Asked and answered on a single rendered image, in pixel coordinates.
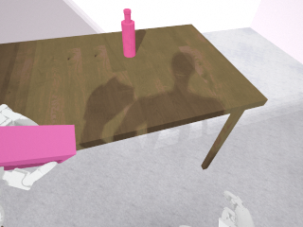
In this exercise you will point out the left robot hand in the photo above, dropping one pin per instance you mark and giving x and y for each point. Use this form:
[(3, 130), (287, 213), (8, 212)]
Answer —
[(18, 177)]

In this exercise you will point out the sponge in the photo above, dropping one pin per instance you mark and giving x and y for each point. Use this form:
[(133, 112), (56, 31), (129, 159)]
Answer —
[(37, 145)]

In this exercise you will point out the table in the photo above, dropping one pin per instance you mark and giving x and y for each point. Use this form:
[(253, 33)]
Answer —
[(176, 77)]

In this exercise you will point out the right robot hand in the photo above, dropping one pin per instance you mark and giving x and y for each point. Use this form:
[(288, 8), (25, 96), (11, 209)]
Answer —
[(241, 217)]

